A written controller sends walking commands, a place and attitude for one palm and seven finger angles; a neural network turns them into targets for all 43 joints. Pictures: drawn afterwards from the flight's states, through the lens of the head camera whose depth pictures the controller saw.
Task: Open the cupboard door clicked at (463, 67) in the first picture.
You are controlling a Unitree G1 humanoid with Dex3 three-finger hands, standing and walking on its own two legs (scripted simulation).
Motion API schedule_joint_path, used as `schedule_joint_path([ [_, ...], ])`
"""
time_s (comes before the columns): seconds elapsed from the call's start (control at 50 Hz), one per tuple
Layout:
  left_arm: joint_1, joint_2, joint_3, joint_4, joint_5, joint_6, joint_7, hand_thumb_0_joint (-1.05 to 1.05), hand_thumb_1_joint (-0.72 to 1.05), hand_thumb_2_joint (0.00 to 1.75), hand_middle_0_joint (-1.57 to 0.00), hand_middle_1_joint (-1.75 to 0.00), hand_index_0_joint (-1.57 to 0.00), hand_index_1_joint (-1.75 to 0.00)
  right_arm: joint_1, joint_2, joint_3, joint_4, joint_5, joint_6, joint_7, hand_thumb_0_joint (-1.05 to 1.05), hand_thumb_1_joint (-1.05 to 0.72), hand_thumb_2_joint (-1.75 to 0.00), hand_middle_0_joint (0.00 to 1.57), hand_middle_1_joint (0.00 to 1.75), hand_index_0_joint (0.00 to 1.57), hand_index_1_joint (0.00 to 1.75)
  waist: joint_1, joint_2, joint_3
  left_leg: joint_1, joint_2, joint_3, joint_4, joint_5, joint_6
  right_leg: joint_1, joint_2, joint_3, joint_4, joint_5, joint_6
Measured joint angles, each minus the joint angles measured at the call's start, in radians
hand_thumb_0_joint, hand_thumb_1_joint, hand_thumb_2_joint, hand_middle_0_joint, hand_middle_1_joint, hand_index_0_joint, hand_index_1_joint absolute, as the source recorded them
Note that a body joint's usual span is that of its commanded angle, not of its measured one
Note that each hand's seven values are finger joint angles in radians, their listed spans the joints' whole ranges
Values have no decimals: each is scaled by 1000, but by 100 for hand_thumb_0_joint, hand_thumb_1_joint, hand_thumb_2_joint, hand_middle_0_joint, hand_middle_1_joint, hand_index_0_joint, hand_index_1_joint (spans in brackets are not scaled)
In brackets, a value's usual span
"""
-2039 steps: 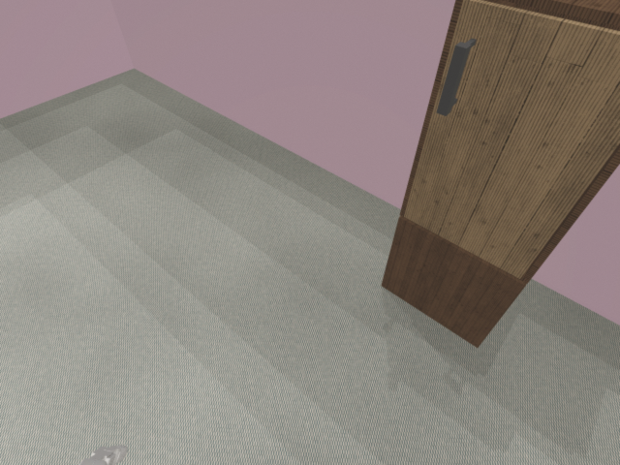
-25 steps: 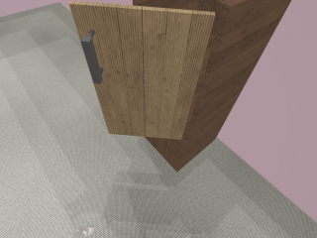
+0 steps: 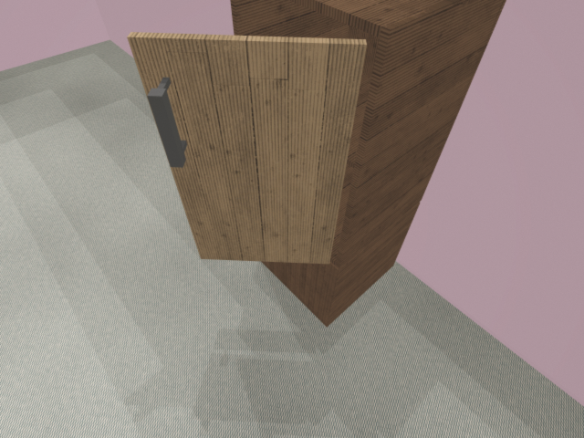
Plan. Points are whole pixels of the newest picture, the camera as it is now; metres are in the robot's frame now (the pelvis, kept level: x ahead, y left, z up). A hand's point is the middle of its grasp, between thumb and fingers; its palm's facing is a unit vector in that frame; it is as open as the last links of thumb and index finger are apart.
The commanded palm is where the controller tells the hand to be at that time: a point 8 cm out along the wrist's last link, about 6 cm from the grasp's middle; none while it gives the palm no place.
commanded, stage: come to a stop and stand still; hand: left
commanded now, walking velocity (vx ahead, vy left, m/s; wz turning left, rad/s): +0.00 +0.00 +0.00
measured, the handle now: (171, 123) +0.58 +0.23 +0.11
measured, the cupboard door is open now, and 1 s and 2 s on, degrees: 46 46 46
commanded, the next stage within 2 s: look again from close up in 0.92 s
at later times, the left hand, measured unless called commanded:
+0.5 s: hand out of the picture +0.00 +0.13 -0.17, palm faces +0.04 -0.98 -0.17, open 7.4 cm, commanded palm none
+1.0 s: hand out of the picture +0.03 +0.13 -0.18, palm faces +0.04 -0.98 -0.19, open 7.4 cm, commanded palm none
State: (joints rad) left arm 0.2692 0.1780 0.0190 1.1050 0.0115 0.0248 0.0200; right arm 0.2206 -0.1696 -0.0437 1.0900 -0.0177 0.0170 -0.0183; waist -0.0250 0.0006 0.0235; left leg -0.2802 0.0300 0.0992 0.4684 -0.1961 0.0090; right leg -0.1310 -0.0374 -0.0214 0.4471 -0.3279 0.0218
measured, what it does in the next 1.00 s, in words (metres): shifts its weight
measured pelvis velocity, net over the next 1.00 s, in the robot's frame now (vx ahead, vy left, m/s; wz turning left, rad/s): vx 0.04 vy -0.03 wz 0.01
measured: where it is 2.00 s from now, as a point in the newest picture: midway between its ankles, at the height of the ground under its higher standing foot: outside the picture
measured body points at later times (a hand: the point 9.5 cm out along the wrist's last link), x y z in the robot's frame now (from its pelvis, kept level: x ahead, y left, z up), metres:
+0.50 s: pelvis +0.02 -0.03 +0.00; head +0.03 -0.04 +0.45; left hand +0.00 +0.18 -0.16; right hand -0.01 -0.24 -0.16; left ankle +0.03 +0.11 -0.74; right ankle -0.06 -0.13 -0.74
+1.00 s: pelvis +0.04 -0.03 +0.00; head +0.06 -0.03 +0.45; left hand +0.03 +0.19 -0.16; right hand +0.06 -0.26 -0.16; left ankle +0.03 +0.11 -0.74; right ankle -0.06 -0.13 -0.74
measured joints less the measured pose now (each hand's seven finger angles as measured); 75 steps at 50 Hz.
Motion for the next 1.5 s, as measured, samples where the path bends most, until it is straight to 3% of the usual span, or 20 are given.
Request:
schedule_joint_path([
  [0.32,12,-46,-22,37,-10,-26,13,1,92,90,-20,-30,-20,-30,87,41,21,100,-2,-1,-3,0,-91,-90,20,30,20,30,-6,3,10,52,24,-29,-42,14,-36,59,31,-27,-40,4,-36],
  [0.56,36,-63,-19,47,-7,-32,20,1,91,90,-20,-30,-20,-30,49,50,23,91,1,-14,-14,0,-91,-90,20,30,20,30,9,-4,10,68,29,-35,-40,-9,-48,84,37,-31,-54,-12,-45],
  [0.86,33,-50,-18,41,-3,-35,22,1,91,90,-20,-30,-20,-30,-1,20,21,69,2,-18,-24,0,-92,-90,20,30,20,30,19,-19,3,89,29,-30,-35,-38,-51,116,37,-28,-76,-25,-44],
  [1.04,23,-30,-24,20,2,-35,19,1,91,90,-20,-30,-20,-30,3,15,27,48,1,-13,-18,0,-92,-90,20,30,20,30,15,-17,9,91,26,-28,-33,-43,-46,120,33,-26,-82,-25,-39],
  [1.16,14,-3,-9,-71,10,-52,23,1,91,90,-20,-30,-20,-30,7,-34,3,-62,-8,-33,-15,0,-91,-90,20,30,20,30,12,29,24,-3,23,-27,86,-72,-19,27,24,-22,40,-63,-32],
  [1.32,6,69,3,-153,8,-20,29,1,91,90,-20,-30,-20,-30,-26,-47,0,-116,-8,-15,-5,0,-91,-90,20,30,20,30,26,-8,9,4,2,-17,117,-86,-7,11,-3,-11,119,-91,-9],
  [1.5,-16,78,-17,-155,10,-6,5,1,91,90,-20,-30,-20,-30,-50,-62,13,-125,-9,-10,16,0,-91,-90,20,30,20,30,26,-10,-7,2,1,-13,81,-27,19,16,-1,-8,62,-15,9],
])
